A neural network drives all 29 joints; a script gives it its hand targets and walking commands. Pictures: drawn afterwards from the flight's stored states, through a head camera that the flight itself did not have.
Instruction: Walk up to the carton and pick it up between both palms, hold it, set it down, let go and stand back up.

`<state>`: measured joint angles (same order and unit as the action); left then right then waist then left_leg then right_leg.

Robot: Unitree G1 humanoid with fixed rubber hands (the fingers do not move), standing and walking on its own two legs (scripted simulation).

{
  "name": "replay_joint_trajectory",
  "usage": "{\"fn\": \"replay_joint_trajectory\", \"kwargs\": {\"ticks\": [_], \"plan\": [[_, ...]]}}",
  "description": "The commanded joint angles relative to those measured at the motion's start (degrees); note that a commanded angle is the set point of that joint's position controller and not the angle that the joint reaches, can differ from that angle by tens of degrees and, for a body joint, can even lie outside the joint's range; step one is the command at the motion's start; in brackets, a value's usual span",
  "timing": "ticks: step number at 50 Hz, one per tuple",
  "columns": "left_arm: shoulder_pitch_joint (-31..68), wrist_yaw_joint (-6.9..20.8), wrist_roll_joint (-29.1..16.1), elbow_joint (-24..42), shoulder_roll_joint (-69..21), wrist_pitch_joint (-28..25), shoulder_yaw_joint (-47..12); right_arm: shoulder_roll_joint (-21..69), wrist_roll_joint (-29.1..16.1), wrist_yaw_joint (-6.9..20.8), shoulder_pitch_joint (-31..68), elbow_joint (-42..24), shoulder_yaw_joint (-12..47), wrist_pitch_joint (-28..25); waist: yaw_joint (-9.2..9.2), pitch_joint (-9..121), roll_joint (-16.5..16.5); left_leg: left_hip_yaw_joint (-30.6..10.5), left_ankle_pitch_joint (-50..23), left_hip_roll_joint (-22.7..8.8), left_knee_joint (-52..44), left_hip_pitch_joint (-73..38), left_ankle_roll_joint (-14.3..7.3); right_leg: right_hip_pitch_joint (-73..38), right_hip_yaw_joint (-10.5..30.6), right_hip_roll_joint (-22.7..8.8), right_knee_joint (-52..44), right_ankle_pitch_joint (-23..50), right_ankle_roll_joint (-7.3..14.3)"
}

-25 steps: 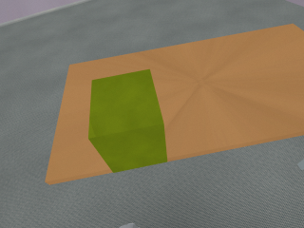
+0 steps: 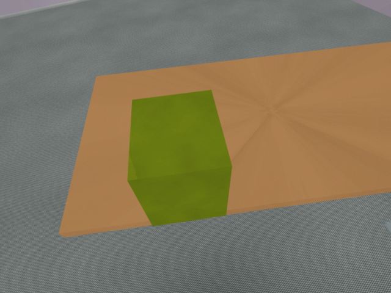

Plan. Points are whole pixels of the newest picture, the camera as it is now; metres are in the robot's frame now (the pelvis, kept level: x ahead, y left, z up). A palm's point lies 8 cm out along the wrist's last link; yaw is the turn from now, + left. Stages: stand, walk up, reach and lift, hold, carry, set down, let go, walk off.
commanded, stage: walk up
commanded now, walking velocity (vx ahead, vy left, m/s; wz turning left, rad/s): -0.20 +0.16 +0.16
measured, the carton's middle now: (181, 160) +0.43 +0.07 -0.03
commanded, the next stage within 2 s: none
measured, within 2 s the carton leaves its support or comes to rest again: neither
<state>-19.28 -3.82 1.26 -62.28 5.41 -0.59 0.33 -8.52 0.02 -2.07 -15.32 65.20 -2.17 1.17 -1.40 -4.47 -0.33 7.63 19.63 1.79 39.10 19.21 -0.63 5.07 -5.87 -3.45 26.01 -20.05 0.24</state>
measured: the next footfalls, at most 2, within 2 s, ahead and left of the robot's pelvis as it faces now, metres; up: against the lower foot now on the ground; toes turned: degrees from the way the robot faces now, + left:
left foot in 0.26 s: +0.04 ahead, +0.21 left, +0.00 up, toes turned +6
right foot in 0.62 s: +0.02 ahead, -0.01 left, +0.00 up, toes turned -2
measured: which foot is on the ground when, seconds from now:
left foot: up 0.00-0.24, down 0.26-1.00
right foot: down 0.00-0.28, up 0.30-0.60, down 0.62-1.00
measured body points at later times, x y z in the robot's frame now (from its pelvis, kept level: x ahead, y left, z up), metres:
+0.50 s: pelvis -0.01 +0.10 +0.01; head +0.00 +0.13 +0.45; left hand -0.06 +0.31 -0.17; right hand +0.03 -0.12 -0.14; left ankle +0.00 +0.21 -0.74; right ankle -0.04 -0.04 -0.70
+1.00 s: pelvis +0.00 +0.08 +0.01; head +0.01 +0.08 +0.46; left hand -0.04 +0.27 -0.16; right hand -0.04 -0.12 -0.16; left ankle +0.00 +0.21 -0.74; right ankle -0.02 +0.00 -0.74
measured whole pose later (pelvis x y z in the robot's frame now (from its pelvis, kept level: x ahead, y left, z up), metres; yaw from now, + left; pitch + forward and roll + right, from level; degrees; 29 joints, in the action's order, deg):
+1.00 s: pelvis +0.00 +0.08 +0.01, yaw +2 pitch -1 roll +0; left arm -19.9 -1.7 0.4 -65.5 4.3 -1.9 -0.5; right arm -6.1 0.3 -1.8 -18.9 68.2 0.8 -0.7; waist 0.6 -1.5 -0.4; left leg 3.4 10.9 -2.2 21.7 9.6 0.7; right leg 5.7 -4.2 1.5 20.0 -13.4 2.5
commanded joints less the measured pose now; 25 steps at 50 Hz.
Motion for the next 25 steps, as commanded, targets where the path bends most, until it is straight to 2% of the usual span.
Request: {"fn": "replay_joint_trajectory", "kwargs": {"ticks": [1, 2, 3, 4, 5, 6, 7, 8, 9, 10, 11, 12, 13, 14, 15, 16, 17, 18, 19, 21, 23, 25], "plan": [[-5.9, -2.3, 0.5, 2.6, 13.5, 1.3, 4.4, -4.7, 1.4, 1.0, 3.5, -6.7, -2.4, 2.6, -1.40, 2.5, 8.9, -7.5, 10.8, -3.5, 33.8, 11.2, 3.0, 3.3, 6.3, -23.4, -2.7, 57.1, 12.2], [-4.8, -2.2, 1.3, 3.0, 12.1, 1.4, 4.2, -4.9, 1.7, 1.1, 5.1, -7.9, -2.8, 3.1, -0.52, -0.3, 10.4, -9.9, 7.2, -3.7, 35.0, 11.8, 2.9, 7.1, 4.5, -20.4, -2.6, 52.6, 9.0], [-3.8, -1.7, 1.6, 3.2, 10.9, 1.4, 3.9, -5.2, 1.9, 1.1, 4.0, -8.1, -3.0, 3.3, 0.10, -0.9, 11.5, -11.2, 4.2, -2.5, 34.8, 12.6, 3.0, 7.4, 4.1, -17.9, -2.9, 51.2, 7.4], [-5.8, -0.7, 2.0, 2.7, 9.7, 1.0, 3.7, -3.7, 2.2, 1.5, 1.7, -7.3, -2.6, 3.0, -0.13, 2.6, 10.2, -8.5, -1.7, -3.3, 32.2, 14.5, 3.2, 3.8, 3.0, -15.9, -7.6, 23.4, 5.2], [-4.4, -0.4, 1.5, 3.1, 9.9, 0.9, 3.8, -3.0, 2.5, 1.6, 0.7, -6.9, -2.5, 2.9, -0.06, 1.0, 11.1, -6.7, -3.4, -2.3, 32.3, 16.5, 4.1, 3.7, 3.5, -15.2, -9.3, 13.3, 4.4], [-3.8, -0.4, 1.3, 3.1, 10.2, 0.4, 3.8, -3.2, 2.5, 1.8, 2.4, -7.9, -2.6, 2.7, -0.04, -1.2, 12.4, -6.6, -4.8, -3.8, 25.5, 17.8, 4.7, 2.7, 4.3, -14.9, -9.2, 13.1, 4.1], [-1.1, -0.3, -0.7, 1.6, 2.4, 0.1, 0.9, 0.5, 1.0, 2.8, 0.6, -7.6, -0.8, 1.3, 3.41, 0.6, 17.8, -5.8, -4.5, -4.5, 5.4, 4.6, 2.9, 8.7, -2.4, -4.0, -9.3, 4.4, 2.7], [-2.7, -0.2, -0.1, 1.0, 3.1, -0.2, 1.0, -0.3, 0.6, 2.9, 4.0, -8.4, -0.8, 0.6, 1.00, -0.9, 18.6, -2.4, -4.2, -2.5, -1.1, 2.2, 3.3, 8.0, -2.6, -2.8, -8.8, 4.4, 2.8], [-5.3, -0.2, 0.7, -0.3, 6.9, -0.2, 1.9, -1.9, 0.8, 2.5, 5.8, -8.3, -1.3, 0.4, -0.72, -2.0, 18.4, 1.0, -2.0, 0.0, -5.4, 1.7, 3.6, 4.6, -1.1, -4.0, -6.9, 8.5, 4.6], [-6.0, 0.1, 1.2, -0.5, 11.5, -0.1, 3.2, -3.5, 1.1, 1.8, 3.4, -7.5, -1.7, 0.2, 0.00, -0.9, 17.1, 2.0, -0.6, 0.8, -10.1, -1.4, 3.2, 3.0, 0.4, -6.4, -3.7, 14.9, 5.9], [-6.0, 0.6, 0.9, -0.2, 13.4, -0.1, 3.9, -4.4, 1.0, 1.0, -1.6, -5.8, -1.8, -0.2, 1.59, 0.1, 13.1, 1.5, -8.5, 0.0, -15.9, -8.0, 2.8, 5.4, 1.8, -8.8, -1.5, 19.1, 5.5], [-8.1, 1.2, 1.2, -0.8, 12.8, -0.1, 3.9, -6.1, 0.7, 0.3, -6.2, -4.0, -2.0, -1.1, 2.69, 1.5, 6.2, -2.0, -15.3, -2.5, -19.9, -14.7, 3.0, 8.1, 1.9, -8.2, 2.2, 16.1, 3.6], [-11.0, 1.7, 1.3, -0.8, 8.8, 0.0, 2.9, -8.2, 0.6, 0.2, -10.4, -3.1, -2.1, -2.6, 2.83, 5.3, -3.5, -10.7, -30.2, -11.7, -18.3, -22.6, 3.6, 13.8, 0.2, -5.4, 8.1, -1.2, 0.6], [-12.6, 1.7, -0.3, -0.1, 2.7, 0.6, 1.4, -11.5, 0.5, 0.2, -10.5, -3.8, -1.6, -3.2, 1.96, 5.6, -16.0, -22.0, -41.4, -22.4, -20.9, -20.5, -0.8, 17.2, -0.5, -1.1, 12.9, -16.2, -2.0], [-9.7, 1.4, -1.3, 0.3, 4.4, 2.0, 1.8, -11.1, 0.5, 0.3, -9.7, -2.7, -1.6, -2.6, 3.84, 5.9, -20.4, -25.0, -26.7, -23.1, -24.0, -9.8, -6.7, 10.8, 3.0, -1.8, 16.8, -16.1, -1.3], [-4.0, 1.8, -1.4, 1.4, 7.8, 2.7, 2.5, -8.6, 1.4, 0.6, -5.5, -3.8, -0.9, -2.5, 3.30, 0.4, -15.4, -22.7, -20.1, -19.0, -26.1, -6.0, -5.8, 11.5, 4.3, -1.5, 18.5, -14.4, -0.9], [-3.7, 2.3, -1.0, 0.9, 6.6, 2.7, 2.4, -7.0, 1.7, 0.5, -1.4, -5.2, 0.0, -2.8, 1.48, -0.8, -11.0, -17.4, -19.7, -16.3, -25.3, -7.5, -3.9, 13.8, 5.0, -1.4, 18.8, -12.3, -0.4], [-5.7, 2.7, -0.7, -0.3, 4.7, 2.6, 2.0, -6.8, 1.7, -0.1, 1.6, -6.3, 0.2, -2.7, 0.01, 0.2, -11.4, -13.8, -18.1, -14.8, -25.3, -8.2, -3.2, 14.4, 4.7, -1.1, 18.8, -9.3, -0.3], [-6.7, 2.8, -0.3, -1.2, 4.3, 2.6, 1.9, -5.7, 1.1, -0.3, 1.7, -6.6, 0.3, -2.8, -0.02, 1.0, -11.0, -12.9, -16.0, -13.9, -26.1, -7.5, -3.3, 12.7, 4.4, -0.6, 18.8, -6.6, -0.2], [-7.7, 2.4, 0.3, -2.0, 4.4, 2.6, 1.9, -3.7, 0.5, 0.2, -0.3, -5.4, 1.0, -2.9, 0.03, 2.3, -9.8, -12.5, -16.2, -13.3, -26.3, -6.3, -4.3, 10.1, 4.0, 0.6, 19.0, -4.6, 0.0], [-8.4, 2.3, 0.0, -2.3, 4.2, 2.5, 1.7, -3.9, 0.5, 0.0, 0.8, -5.4, 1.4, -3.0, -0.43, 2.2, -9.4, -11.7, -10.6, -13.5, -27.1, -5.8, -5.7, 10.0, 3.7, 0.8, 17.5, -4.1, -0.2], [-6.2, 2.1, -0.3, -1.6, 3.8, 2.3, 1.4, -4.5, 0.8, -0.1, 0.6, -4.9, 1.4, -2.6, 0.44, 0.4, -9.3, -13.1, -5.3, -13.9, -27.3, -3.7, -7.0, 9.4, 3.8, 0.9, 12.5, -3.4, -0.1]]}}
